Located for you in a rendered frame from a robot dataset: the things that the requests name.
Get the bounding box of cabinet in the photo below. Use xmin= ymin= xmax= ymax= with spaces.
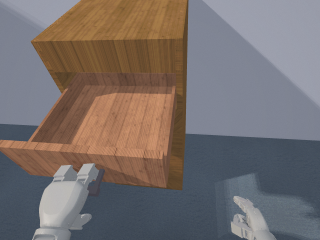
xmin=31 ymin=0 xmax=189 ymax=191

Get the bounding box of drawer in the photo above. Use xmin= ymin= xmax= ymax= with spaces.
xmin=0 ymin=72 xmax=177 ymax=188

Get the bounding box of right robot forearm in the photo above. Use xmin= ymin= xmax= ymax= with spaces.
xmin=251 ymin=229 xmax=277 ymax=240

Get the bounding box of robot right hand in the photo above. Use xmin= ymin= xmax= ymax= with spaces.
xmin=230 ymin=196 xmax=269 ymax=240

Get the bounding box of handle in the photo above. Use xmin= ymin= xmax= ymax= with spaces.
xmin=87 ymin=168 xmax=105 ymax=197

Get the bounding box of robot left hand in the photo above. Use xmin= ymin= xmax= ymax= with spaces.
xmin=39 ymin=163 xmax=99 ymax=230

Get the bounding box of left robot forearm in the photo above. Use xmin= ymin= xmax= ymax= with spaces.
xmin=32 ymin=226 xmax=72 ymax=240

